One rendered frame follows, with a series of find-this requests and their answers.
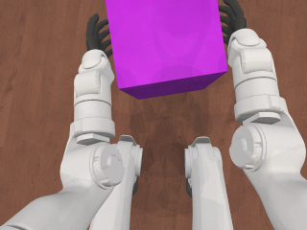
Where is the robot left forearm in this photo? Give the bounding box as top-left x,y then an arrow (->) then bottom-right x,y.
63,49 -> 115,158

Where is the left robot shin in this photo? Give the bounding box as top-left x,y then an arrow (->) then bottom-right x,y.
112,135 -> 137,183

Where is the robot right upper arm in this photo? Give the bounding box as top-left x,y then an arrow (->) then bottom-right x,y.
229,123 -> 307,230

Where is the robot left upper arm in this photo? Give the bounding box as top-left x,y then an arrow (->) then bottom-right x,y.
0,142 -> 126,230

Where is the carton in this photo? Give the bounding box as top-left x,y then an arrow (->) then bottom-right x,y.
105,0 -> 228,100

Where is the right robot hand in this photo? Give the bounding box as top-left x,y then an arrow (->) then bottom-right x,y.
218,0 -> 248,46

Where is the robot right foot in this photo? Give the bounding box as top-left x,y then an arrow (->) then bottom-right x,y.
183,148 -> 193,197

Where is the left robot hand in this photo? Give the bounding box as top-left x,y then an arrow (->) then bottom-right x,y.
85,13 -> 113,58

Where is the robot right forearm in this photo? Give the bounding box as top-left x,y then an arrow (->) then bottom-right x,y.
227,28 -> 306,158

